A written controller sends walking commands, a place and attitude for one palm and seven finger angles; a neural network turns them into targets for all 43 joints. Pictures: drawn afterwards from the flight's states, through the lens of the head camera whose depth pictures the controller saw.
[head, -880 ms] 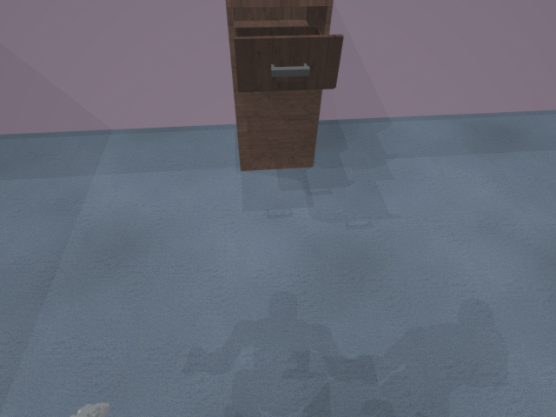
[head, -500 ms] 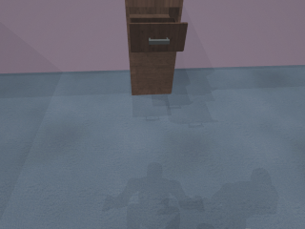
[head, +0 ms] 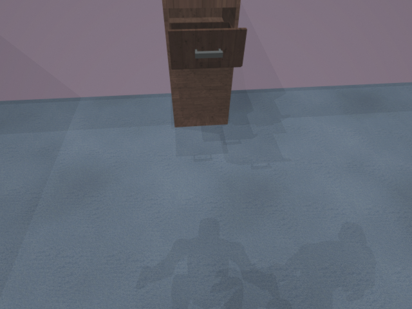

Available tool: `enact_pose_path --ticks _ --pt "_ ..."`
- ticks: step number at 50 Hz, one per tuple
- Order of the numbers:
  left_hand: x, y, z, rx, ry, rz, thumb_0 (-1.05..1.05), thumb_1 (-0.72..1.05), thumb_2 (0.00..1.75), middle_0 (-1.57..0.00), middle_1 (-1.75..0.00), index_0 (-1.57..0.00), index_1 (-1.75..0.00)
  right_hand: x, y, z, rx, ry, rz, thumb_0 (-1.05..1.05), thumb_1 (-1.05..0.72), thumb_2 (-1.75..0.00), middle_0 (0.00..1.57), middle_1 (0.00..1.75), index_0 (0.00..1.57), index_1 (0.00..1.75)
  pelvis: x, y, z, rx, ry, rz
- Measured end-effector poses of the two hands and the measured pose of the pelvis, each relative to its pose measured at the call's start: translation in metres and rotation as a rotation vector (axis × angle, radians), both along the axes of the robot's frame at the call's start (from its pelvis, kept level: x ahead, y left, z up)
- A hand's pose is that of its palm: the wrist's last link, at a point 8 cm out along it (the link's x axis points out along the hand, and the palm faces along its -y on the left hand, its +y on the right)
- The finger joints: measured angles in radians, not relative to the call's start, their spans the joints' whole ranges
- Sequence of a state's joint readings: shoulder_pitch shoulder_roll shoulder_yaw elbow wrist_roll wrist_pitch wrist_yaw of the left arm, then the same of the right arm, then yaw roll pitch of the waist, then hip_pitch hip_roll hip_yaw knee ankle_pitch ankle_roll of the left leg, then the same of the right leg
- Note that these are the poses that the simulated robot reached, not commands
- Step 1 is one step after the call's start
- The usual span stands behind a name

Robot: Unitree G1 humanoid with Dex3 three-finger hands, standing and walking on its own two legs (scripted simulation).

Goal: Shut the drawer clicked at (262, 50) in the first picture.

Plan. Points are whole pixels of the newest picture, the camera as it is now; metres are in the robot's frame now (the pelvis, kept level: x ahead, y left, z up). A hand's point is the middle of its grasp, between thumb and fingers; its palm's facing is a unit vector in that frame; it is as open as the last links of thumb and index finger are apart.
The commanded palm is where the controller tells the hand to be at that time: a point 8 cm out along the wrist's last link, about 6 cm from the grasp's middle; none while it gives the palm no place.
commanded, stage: look at it before walking up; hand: left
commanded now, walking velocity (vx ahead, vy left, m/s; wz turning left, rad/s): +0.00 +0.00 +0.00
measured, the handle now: (208, 52) +1.19 +0.05 -0.05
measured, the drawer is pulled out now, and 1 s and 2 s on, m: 0.29 0.29 0.29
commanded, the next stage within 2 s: walk to a spot facing it in 0.56 s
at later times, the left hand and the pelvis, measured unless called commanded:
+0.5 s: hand out of the picture +0.07 +0.24 -0.16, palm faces -0.02 -0.95 -0.32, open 7.4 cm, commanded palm none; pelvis +0.00 +0.00 +0.00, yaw +0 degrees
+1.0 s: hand out of the picture +0.06 +0.18 -0.18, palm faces -0.12 -0.97 -0.22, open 7.4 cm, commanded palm none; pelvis +0.04 -0.02 -0.01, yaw -9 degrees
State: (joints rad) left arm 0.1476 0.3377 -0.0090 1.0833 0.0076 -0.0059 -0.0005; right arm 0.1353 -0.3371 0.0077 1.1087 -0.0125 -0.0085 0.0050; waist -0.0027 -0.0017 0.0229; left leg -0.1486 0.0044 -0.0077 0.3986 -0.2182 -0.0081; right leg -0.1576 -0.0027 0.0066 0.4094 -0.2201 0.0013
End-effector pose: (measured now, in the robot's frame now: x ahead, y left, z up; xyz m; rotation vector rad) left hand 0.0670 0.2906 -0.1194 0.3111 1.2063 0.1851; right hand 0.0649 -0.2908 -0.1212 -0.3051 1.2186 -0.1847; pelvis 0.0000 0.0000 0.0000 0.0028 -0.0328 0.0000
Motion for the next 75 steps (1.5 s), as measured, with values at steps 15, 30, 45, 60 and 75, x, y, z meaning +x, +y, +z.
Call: enact_pose_path --ticks 15,30,45,60,75 --pt "0.006 -0.004 -0.001 -0.011 -0.016 -0.004 0.01 0.91 0.90 -0.20 -0.30 -0.20 -0.30 0.007 0.000 0.004 -0.005 -0.019 0.004 0.00 -0.90 -0.89 0.20 0.30 0.20 0.30 0.001 -0.001 0.001 -0.001 0.002 -0.001" --pt "-0.003 0.000 -0.001 -0.006 0.006 0.013 0.01 0.91 0.90 -0.20 -0.30 -0.20 -0.30 0.012 0.001 0.005 -0.008 -0.022 0.013 0.00 -0.90 -0.89 0.20 0.30 0.20 0.30 0.003 0.000 0.002 -0.001 -0.002 0.002" --pt "-0.021 -0.028 -0.024 -0.080 0.120 0.010 0.01 0.91 0.90 -0.20 -0.30 -0.20 -0.30 -0.014 0.024 -0.019 0.067 0.003 -0.085 0.00 -0.90 -0.89 0.20 0.30 0.20 0.30 0.024 -0.003 -0.010 0.006 0.003 -0.082" --pt "0.051 -0.116 -0.026 -0.117 0.103 -0.061 0.01 0.91 0.90 -0.20 -0.30 -0.20 -0.30 -0.030 -0.012 -0.035 0.137 0.147 -0.277 0.01 -0.90 -0.89 0.20 0.30 0.20 0.30 0.090 -0.060 -0.013 0.004 -0.002 -0.201" --pt "0.117 -0.130 -0.028 -0.162 0.268 -0.071 0.01 0.91 0.90 -0.20 -0.30 -0.20 -0.30 0.183 -0.012 -0.012 0.140 -0.133 -0.255 0.00 -0.91 -0.89 0.19 0.30 0.19 0.30 0.209 -0.056 -0.007 -0.027 0.035 -0.283"
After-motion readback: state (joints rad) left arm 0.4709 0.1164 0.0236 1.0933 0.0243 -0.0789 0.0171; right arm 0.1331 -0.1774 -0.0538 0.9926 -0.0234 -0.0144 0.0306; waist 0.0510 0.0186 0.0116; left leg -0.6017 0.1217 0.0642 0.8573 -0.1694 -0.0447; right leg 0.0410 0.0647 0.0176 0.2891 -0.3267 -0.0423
